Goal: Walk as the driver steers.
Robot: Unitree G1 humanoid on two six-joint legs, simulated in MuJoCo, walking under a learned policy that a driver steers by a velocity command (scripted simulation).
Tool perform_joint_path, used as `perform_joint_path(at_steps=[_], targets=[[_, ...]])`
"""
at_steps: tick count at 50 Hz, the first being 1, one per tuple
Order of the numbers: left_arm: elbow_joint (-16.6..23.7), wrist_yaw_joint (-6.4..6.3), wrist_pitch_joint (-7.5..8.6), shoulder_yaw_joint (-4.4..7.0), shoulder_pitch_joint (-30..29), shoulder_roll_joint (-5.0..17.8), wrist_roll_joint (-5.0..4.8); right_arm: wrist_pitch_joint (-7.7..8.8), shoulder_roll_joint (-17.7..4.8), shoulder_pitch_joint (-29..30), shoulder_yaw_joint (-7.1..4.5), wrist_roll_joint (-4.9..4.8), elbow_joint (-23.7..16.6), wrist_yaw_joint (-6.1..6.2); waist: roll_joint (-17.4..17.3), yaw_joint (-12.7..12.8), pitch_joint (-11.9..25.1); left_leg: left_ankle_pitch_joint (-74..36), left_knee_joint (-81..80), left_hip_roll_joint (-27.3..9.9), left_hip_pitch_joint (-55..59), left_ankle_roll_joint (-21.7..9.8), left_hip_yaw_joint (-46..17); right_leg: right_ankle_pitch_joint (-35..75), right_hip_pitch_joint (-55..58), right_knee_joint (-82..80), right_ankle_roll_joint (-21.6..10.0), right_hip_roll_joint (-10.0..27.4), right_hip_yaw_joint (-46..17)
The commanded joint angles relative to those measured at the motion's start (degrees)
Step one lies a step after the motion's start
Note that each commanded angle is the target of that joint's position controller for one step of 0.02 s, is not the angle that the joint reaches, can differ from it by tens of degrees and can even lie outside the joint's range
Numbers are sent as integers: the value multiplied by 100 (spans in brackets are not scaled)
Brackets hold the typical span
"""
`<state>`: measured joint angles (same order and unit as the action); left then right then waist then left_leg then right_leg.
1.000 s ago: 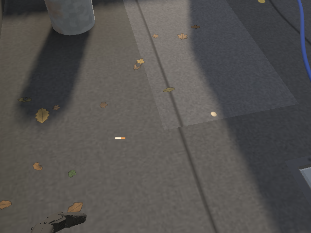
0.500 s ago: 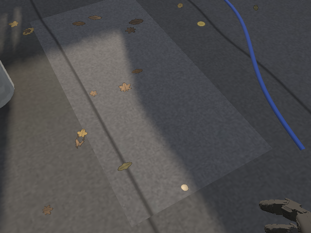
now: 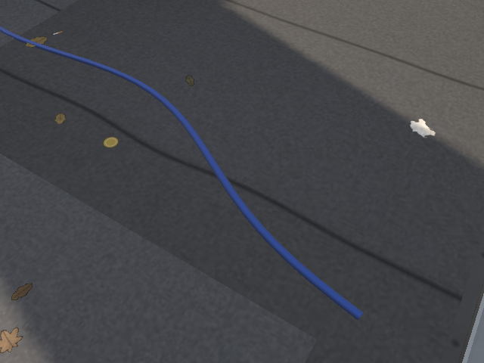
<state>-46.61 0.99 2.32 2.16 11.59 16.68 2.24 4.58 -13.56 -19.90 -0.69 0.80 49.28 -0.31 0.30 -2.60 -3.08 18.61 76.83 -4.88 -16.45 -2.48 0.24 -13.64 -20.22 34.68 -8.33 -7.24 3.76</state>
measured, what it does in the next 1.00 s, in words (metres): walks ahead, turning left: left foot, then right foot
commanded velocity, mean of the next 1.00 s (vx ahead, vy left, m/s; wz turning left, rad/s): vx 1.00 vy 0.00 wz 0.71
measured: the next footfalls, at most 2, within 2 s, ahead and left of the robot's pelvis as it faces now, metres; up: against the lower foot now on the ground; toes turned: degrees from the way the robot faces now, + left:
left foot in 0.34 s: +0.52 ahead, +0.11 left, +0.00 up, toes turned +14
right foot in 0.74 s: +0.97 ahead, +0.08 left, +0.00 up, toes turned +35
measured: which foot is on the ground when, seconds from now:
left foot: up 0.00-0.32, down 0.34-0.76, up 0.78-1.00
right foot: down 0.00-0.34, up 0.36-0.72, down 0.74-1.00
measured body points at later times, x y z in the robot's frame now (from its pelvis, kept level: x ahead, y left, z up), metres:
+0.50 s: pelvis +0.47 +0.08 +0.01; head +0.49 +0.08 +0.46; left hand +0.58 +0.36 -0.07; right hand +0.56 -0.20 -0.13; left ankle +0.48 +0.10 -0.72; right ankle +0.50 -0.08 -0.61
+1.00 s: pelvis +0.91 +0.20 +0.02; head +0.93 +0.22 +0.46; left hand +0.69 +0.42 -0.09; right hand +1.26 +0.16 -0.05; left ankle +0.89 +0.32 -0.63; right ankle +0.93 +0.06 -0.72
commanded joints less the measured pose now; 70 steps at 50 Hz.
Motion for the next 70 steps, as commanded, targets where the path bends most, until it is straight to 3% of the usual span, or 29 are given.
perform_joint_path(at_steps=[1,6,12,15,16,17,18,19,21,22,25,33,35,37,38,39,40,42,47,54,56,58,59,60,61,62,64,67,70], targets=[[50,-128,238,205,595,649,-32,-65,-644,-163,-116,107,-415,-79,-196,87,268,-102,-291,-348,-1910,-7,-375,600,1500,-2188,-767,1816,-2402],[-174,-21,529,136,870,466,-124,-194,-421,1113,-66,9,-806,-250,15,256,-549,-1413,-2047,-240,-2327,-24,-183,1999,881,-3004,-167,1284,-617],[-313,-154,703,59,1197,746,-174,-114,-488,1629,-1,-21,-921,-388,226,278,-228,-3009,-3887,521,-1199,-521,890,6494,2038,-2771,607,1500,481],[-202,-411,403,170,939,1146,57,-173,-1116,53,-227,57,-447,-332,590,-616,728,-1953,-3970,1250,263,-732,1059,8334,2671,-289,812,1697,598],[-48,-438,298,222,509,1302,104,-193,-1342,-1297,-367,50,-61,-282,564,-1291,1194,-1684,-4125,1153,1463,-974,698,8126,2111,1604,808,1699,560],[16,-370,285,233,152,1212,76,-242,-1568,-1977,-522,7,124,-183,-61,-1630,1203,-1277,-4380,776,2404,-1298,104,4429,896,4257,765,932,674],[524,-226,437,-12,632,246,-63,-322,-2090,-1287,-646,112,30,-122,-2052,-388,1349,-1847,-4282,-570,4153,-2313,-2735,-1583,-2294,6542,1138,30,-21],[791,-213,562,-117,516,441,-65,-342,-1990,-975,-682,1,-216,-119,-981,-528,2103,-262,-5506,-1032,4316,-2719,-4417,-1272,-2946,6596,938,283,-1035],[868,-126,662,-158,54,587,31,-342,-1237,-489,-534,-2,-227,-47,510,-19,547,586,-6421,-800,2153,-2067,-3914,-424,-2649,5052,726,921,-1056],[915,-116,570,-186,-73,525,154,-285,-1172,-339,-498,-6,-230,-22,615,189,171,142,-6462,-496,1298,-1909,-3461,-552,-2350,4718,793,1060,-1023],[1150,-64,195,-287,-202,366,262,-71,-1193,-124,-453,-56,-323,-28,408,556,-297,-381,-6807,159,-500,-1777,-2503,-585,-1586,3322,1090,1357,-712],[1800,0,250,-355,-1690,343,-56,-30,-1476,-584,-666,-129,-410,-58,-337,-267,65,-3156,-6308,460,497,-1008,-2204,1915,-408,-265,1029,875,-402],[1645,-82,294,-215,-1121,667,-59,-40,-1641,-446,-713,-83,-483,0,-344,26,529,-4238,-5390,421,983,-756,-2319,1292,432,-621,939,629,-501],[1166,-249,354,44,915,1169,-64,24,-1784,58,-728,-15,-606,-40,-247,1194,1641,-4189,-2961,687,346,-521,-2099,321,2706,-392,766,943,-704],[969,-373,369,197,2178,1545,100,99,-948,166,-501,12,-802,-22,699,1515,2415,-1073,-1016,986,-644,-572,-1618,-1750,4055,-455,654,2373,-2102],[1046,-317,308,310,1468,2023,221,71,-446,-645,-300,-318,-1216,-53,2761,592,3055,1147,358,1384,-2273,-385,-958,-3058,4721,-1873,20,3709,-5667],[1197,-275,249,275,821,1353,167,-76,-966,-195,-311,-116,-968,22,1375,663,2059,447,654,759,-2941,-447,-771,-3909,3934,-2042,-16,3340,-5309],[1046,-225,225,108,551,654,131,-187,-1105,524,-367,46,-1003,-107,139,671,856,-213,132,353,-2823,-335,-530,-1725,2577,-1935,151,2784,-3176],[357,-97,451,46,1021,347,-106,-485,-592,1253,-187,133,-1556,-384,498,325,177,-564,-237,-94,-3037,-249,-340,907,1706,-2329,465,2345,-909],[25,-128,542,107,1195,710,-53,-463,-573,2489,-13,113,-2002,-583,147,277,-522,-1909,-2954,355,-1977,-576,838,3932,1511,-2771,802,1822,1116],[-25,-196,478,156,1463,1015,-65,-417,-677,2248,-42,142,-1842,-534,386,107,-220,-1625,-3291,840,-1219,-775,1072,6503,2000,-2182,798,1981,1162],[-1,-274,292,230,1341,1387,-36,-349,-950,977,-170,177,-1410,-410,635,-616,460,-1014,-3528,1195,190,-1002,871,7682,2119,-447,665,2241,1059],[95,-280,225,220,1096,1399,-10,-318,-1160,-244,-302,180,-981,-314,652,-1141,980,-982,-3914,1189,1491,-1199,539,7366,1716,968,512,2277,976],[123,-230,191,222,1004,1266,-2,-331,-1448,-831,-470,189,-694,-178,215,-1280,1167,-715,-4323,831,2714,-1324,-87,4274,617,3081,516,1736,1023],[548,-123,235,32,1722,407,-71,-407,-2128,-178,-616,254,-884,-80,-1450,-100,1682,-1057,-4361,-922,4255,-1841,-2869,-1539,-1685,5445,789,871,663],[839,-134,326,43,1148,791,-156,-453,-2052,-454,-653,140,-1066,-33,-675,-563,2574,-228,-5377,-1222,4528,-2260,-4207,-1091,-2383,5993,726,777,-511],[859,-135,401,-10,614,723,-183,-334,-1539,-117,-559,90,-795,61,182,-151,669,-313,-6145,-1019,2610,-1853,-3337,-459,-2644,5059,682,1300,-568],[667,-38,111,-78,856,444,51,-66,-954,198,-338,56,-657,97,366,513,105,-763,-6546,-435,616,-1593,-2233,-646,-1555,3946,822,1637,-692],[1018,62,31,-148,-14,239,69,125,-973,-85,-339,-42,-450,12,44,398,-455,-1071,-7135,-182,136,-1564,-1584,-47,-1932,2651,937,1815,-460]])
Velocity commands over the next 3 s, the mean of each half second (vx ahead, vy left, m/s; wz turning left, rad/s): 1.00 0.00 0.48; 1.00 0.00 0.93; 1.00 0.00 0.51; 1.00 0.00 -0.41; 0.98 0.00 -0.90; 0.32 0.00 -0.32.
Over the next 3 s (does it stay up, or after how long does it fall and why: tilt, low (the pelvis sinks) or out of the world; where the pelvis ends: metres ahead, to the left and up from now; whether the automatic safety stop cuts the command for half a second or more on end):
stays up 2.09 1.39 0.01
